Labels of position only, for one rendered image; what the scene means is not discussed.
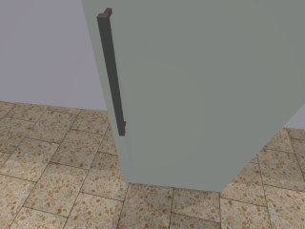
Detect fridge door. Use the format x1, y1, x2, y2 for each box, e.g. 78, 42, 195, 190
82, 0, 305, 193

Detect handle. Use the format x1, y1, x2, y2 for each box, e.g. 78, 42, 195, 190
96, 8, 126, 136

